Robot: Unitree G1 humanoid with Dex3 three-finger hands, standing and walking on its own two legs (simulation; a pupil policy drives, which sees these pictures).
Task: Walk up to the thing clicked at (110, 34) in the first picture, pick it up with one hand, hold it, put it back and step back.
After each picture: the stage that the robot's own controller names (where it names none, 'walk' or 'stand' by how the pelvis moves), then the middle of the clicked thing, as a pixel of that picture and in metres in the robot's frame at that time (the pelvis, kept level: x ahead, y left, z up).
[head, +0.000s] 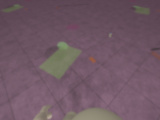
stand; (110, 34) +2.06 -0.47 -0.72
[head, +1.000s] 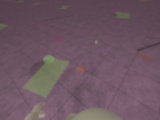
walk; (96, 41) +1.96 +0.00 -0.69
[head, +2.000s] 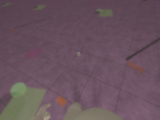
walk; (78, 52) +1.32 +0.38 -0.72
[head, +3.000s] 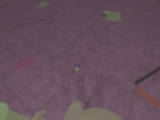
walk; (76, 67) +0.87 +0.32 -0.72
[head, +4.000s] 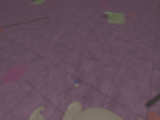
walk; (76, 83) +0.54 +0.23 -0.70
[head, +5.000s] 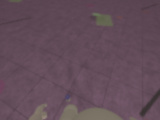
stand; (67, 98) +0.31 +0.24 -0.70
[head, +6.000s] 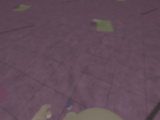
stand; (68, 105) +0.27 +0.23 -0.72
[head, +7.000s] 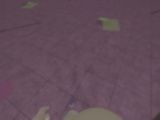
stand; (71, 103) +0.28 +0.21 -0.72
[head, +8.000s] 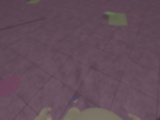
stand; (74, 98) +0.30 +0.20 -0.72
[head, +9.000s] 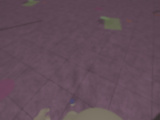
stand; (72, 102) +0.29 +0.19 -0.72
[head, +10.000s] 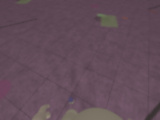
stand; (71, 100) +0.29 +0.21 -0.72
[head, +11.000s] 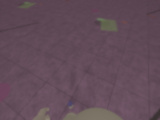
stand; (70, 104) +0.27 +0.20 -0.73
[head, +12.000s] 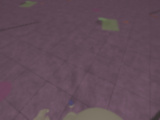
stand; (71, 103) +0.28 +0.20 -0.73
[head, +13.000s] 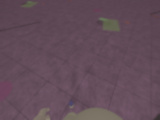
stand; (71, 104) +0.27 +0.20 -0.73
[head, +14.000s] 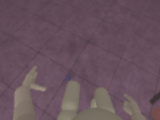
go down; (68, 78) +0.32 +0.21 -0.50
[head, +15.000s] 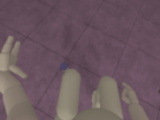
go down; (64, 67) +0.36 +0.25 -0.32
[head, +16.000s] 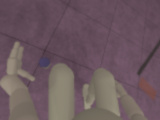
close in; (45, 63) +0.33 +0.28 -0.23
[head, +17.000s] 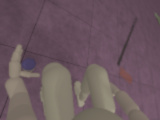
close; (28, 65) +0.32 +0.29 -0.21
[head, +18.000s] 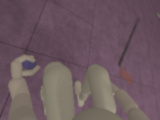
lift; (29, 65) +0.32 +0.29 -0.21
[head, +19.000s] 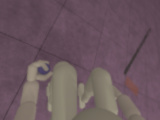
lift; (43, 70) +0.27 +0.26 -0.19
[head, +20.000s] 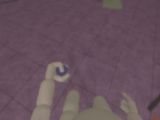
lift; (62, 73) +0.31 +0.19 +0.00
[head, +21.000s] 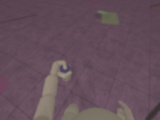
hold; (65, 72) +0.34 +0.18 +0.00
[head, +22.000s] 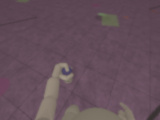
hold; (67, 74) +0.32 +0.17 +0.00
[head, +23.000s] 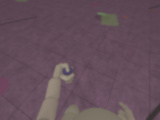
crouch; (68, 75) +0.32 +0.16 -0.01
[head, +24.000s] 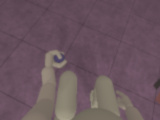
lower; (60, 60) +0.39 +0.22 -0.11
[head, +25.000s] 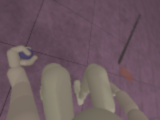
lower; (27, 57) +0.37 +0.30 -0.22
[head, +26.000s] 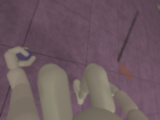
lower; (25, 58) +0.37 +0.30 -0.21
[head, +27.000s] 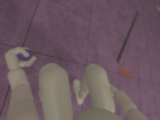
lower; (25, 58) +0.36 +0.30 -0.22
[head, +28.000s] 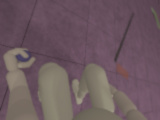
lower; (24, 59) +0.36 +0.30 -0.22
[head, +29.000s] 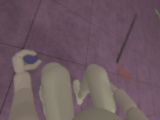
open; (30, 60) +0.35 +0.29 -0.22
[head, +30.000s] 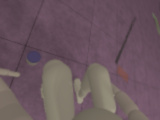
withdraw; (33, 58) +0.35 +0.27 -0.22
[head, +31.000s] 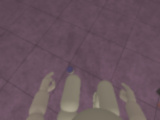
walk; (70, 70) +0.38 +0.22 -0.43
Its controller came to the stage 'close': yes
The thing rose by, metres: 0.70
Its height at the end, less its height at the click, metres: +0.00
